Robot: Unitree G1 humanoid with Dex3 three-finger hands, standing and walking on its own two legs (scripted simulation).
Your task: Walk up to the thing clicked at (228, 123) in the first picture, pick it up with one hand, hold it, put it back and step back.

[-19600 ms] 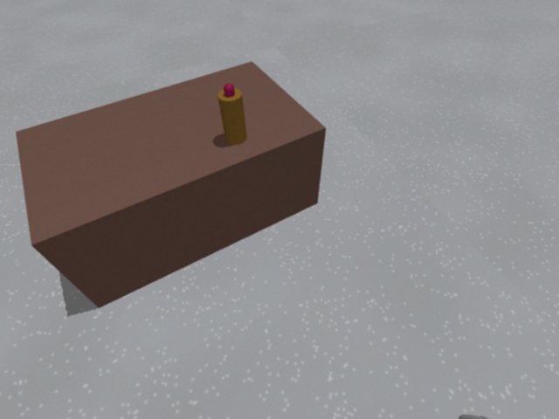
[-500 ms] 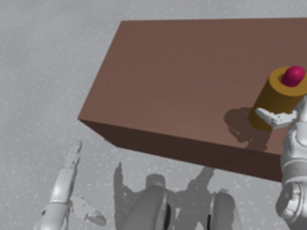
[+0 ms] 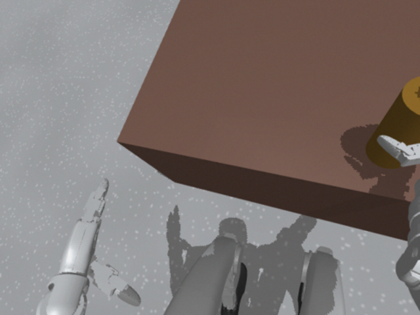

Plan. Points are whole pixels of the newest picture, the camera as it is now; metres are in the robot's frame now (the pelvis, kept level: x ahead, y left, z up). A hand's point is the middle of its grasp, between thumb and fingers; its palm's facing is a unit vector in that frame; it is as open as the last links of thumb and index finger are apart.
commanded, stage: lower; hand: right
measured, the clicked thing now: (411, 122) +0.48 -0.23 -0.04
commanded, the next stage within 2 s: loosen in 0.40 s
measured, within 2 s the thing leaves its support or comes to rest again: rests again in 0.38 s
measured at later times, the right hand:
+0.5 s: hand (410, 130) +0.48 -0.24 -0.07, palm faces +0.27 +0.96 +0.02, open 11.2 cm
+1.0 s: hand (414, 127) +0.49 -0.25 -0.07, palm faces +0.26 +0.97 +0.02, open 11.5 cm
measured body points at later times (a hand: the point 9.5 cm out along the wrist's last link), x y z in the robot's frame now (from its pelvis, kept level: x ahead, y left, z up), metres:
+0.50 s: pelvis -0.01 +0.00 -0.02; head +0.17 -0.09 +0.38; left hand +0.17 +0.26 +0.07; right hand +0.46 -0.29 -0.07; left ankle +0.04 +0.13 -0.59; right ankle +0.05 -0.12 -0.59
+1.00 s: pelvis -0.01 +0.00 -0.03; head +0.16 -0.09 +0.37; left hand +0.16 +0.26 +0.07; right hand +0.47 -0.30 -0.07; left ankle +0.04 +0.13 -0.59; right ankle +0.05 -0.12 -0.59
